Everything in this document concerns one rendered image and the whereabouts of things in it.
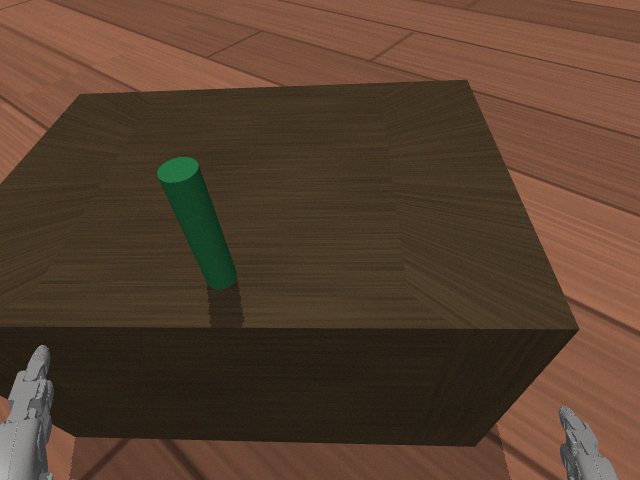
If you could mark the left robot hand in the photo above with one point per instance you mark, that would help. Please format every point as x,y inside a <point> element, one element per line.
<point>27,430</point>

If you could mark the right robot hand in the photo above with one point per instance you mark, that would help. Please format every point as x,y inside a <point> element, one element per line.
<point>579,454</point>

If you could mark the can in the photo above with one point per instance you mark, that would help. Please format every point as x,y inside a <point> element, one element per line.
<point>185,188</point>

